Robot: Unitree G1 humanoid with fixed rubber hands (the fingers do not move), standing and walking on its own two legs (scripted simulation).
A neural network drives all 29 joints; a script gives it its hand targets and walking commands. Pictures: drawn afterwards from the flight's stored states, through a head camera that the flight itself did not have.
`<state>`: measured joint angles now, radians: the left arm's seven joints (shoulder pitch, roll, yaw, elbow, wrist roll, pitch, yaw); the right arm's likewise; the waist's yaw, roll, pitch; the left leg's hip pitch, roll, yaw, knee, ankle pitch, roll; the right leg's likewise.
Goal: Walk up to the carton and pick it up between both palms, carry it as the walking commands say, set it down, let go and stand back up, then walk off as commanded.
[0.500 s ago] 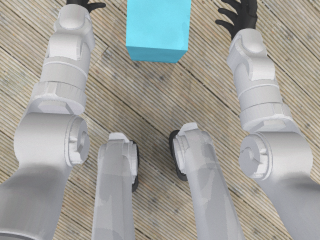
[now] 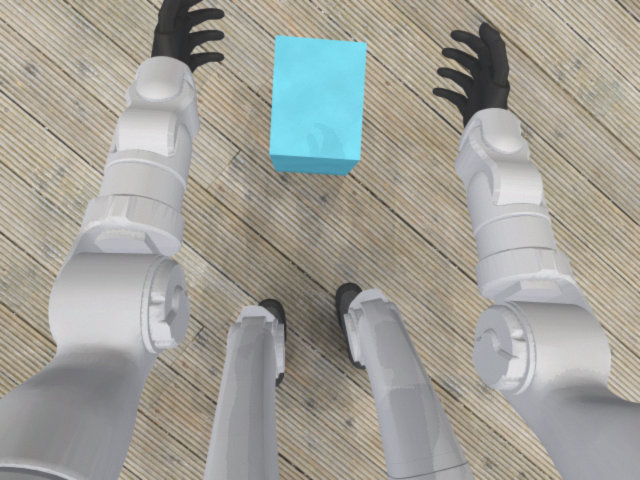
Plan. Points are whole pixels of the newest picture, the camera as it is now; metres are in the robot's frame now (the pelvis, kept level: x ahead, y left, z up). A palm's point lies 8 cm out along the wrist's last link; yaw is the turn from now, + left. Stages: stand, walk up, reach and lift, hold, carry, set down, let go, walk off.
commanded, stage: set down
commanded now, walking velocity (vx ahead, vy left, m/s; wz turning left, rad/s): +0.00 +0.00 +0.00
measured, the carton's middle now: (315, 115) +0.60 -0.06 -0.51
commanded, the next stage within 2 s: let go in 0.28 s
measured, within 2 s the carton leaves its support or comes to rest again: neither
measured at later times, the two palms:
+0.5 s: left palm (142, 83) +0.51 +0.13 -0.04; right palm (524, 107) +0.46 -0.21 -0.04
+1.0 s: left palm (6, 325) +0.33 +0.19 +0.06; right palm out of the picture +0.28 -0.24 +0.08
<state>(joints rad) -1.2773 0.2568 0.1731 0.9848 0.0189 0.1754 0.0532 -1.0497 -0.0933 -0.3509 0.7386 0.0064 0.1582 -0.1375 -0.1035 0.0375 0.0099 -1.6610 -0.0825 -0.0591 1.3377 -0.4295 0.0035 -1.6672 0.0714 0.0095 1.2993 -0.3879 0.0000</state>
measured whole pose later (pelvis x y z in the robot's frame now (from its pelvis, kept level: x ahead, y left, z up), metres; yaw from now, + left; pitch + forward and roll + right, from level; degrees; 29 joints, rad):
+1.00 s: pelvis +0.07 -0.01 +0.15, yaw +1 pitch +15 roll +0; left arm -0.09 0.14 0.13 0.56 0.07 0.02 0.02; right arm 0.02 -0.17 -0.05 0.50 -0.02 0.02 0.08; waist -0.07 -0.04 0.00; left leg -0.55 -0.05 -0.09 0.55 -0.26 0.00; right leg -0.57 0.06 0.04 0.55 -0.24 -0.03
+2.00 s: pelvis +0.14 -0.01 +0.16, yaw -2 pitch +4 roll +0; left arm 0.34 0.24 0.01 0.73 0.02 -0.05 0.02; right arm 0.29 -0.27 0.00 0.67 -0.02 -0.05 -0.04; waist 0.00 0.03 -0.08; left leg -0.21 -0.03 -0.04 0.53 -0.39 0.01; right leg -0.25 0.09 0.10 0.55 -0.35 -0.04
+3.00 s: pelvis +0.13 -0.03 +0.16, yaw -5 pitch +0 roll +0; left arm 0.36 0.19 -0.03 1.04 0.01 0.01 0.05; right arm 0.39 -0.22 0.04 1.04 -0.01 0.02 -0.06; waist 0.00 0.03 -0.01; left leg -0.09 0.01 0.00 0.45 -0.36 -0.01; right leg -0.16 0.12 0.14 0.50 -0.32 -0.07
